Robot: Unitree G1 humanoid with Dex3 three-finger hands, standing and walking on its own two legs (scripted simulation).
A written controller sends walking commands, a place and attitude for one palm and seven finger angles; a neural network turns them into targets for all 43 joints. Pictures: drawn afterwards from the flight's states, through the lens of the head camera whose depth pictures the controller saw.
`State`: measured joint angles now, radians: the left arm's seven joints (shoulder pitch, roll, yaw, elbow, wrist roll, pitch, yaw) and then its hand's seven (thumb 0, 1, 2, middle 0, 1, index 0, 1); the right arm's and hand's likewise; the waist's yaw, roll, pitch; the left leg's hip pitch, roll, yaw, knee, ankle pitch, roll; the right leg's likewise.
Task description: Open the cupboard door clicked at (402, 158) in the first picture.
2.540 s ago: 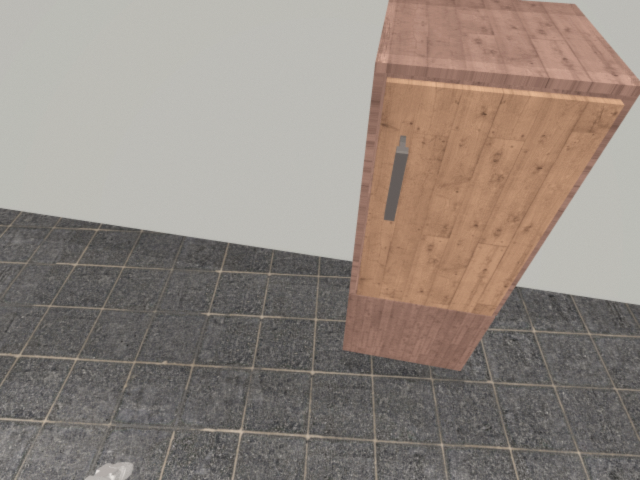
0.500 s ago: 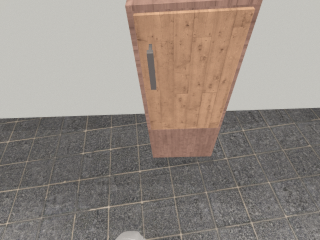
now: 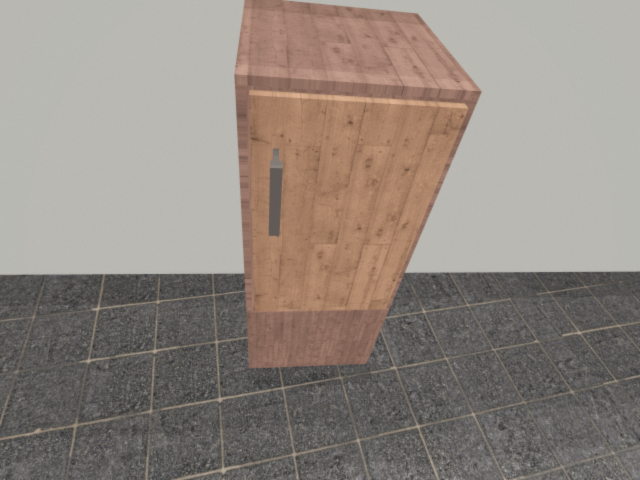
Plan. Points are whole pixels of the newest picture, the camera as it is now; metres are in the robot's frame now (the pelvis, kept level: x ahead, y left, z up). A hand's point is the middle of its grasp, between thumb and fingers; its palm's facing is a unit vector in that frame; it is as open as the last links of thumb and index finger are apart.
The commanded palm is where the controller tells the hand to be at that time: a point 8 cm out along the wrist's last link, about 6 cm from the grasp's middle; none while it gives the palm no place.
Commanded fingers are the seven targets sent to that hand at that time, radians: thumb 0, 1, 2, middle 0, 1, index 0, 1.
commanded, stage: come to a stop and stand still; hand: left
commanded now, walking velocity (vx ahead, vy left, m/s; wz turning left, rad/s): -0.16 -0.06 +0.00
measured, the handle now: (275, 193) +0.57 +0.11 +0.03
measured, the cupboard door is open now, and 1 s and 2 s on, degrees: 0 0 0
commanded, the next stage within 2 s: look again from close up in 1.46 s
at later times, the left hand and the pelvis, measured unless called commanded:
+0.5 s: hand out of the picture +0.10 +0.13 -0.17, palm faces +0.04 -0.97 -0.24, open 7.3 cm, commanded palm none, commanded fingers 0.00 0.90 0.90 -0.20 -0.30 -0.20 -0.30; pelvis +0.02 -0.05 -0.01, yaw +1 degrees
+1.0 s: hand out of the picture -0.01 +0.20 -0.18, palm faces +0.05 -0.98 -0.19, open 7.4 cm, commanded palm none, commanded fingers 0.00 0.90 0.90 -0.20 -0.30 -0.20 -0.30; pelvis +0.00 +0.02 +0.00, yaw +1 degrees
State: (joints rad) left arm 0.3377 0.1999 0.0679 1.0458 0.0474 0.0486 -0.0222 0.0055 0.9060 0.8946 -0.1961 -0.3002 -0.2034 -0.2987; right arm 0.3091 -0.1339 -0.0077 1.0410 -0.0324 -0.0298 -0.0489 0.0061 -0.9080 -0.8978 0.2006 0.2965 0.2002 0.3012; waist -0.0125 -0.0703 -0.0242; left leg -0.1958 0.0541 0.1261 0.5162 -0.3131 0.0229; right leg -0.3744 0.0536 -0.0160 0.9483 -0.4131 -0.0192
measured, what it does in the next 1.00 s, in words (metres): steps on the spot: right foot, then left foot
